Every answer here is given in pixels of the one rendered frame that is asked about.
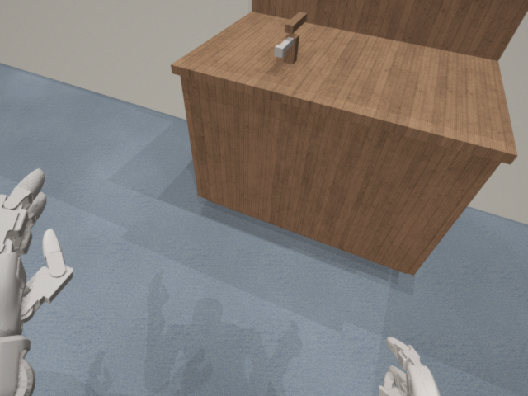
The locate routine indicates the tap lever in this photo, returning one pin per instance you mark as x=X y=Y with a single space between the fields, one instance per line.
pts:
x=283 y=47

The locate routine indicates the robot right hand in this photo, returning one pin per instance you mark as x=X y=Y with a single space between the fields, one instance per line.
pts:
x=418 y=380

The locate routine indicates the left robot forearm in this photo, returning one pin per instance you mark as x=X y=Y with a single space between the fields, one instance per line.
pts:
x=17 y=377

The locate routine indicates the counter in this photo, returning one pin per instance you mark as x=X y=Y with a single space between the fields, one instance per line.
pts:
x=372 y=134

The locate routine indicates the robot left hand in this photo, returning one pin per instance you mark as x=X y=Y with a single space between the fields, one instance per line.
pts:
x=18 y=214

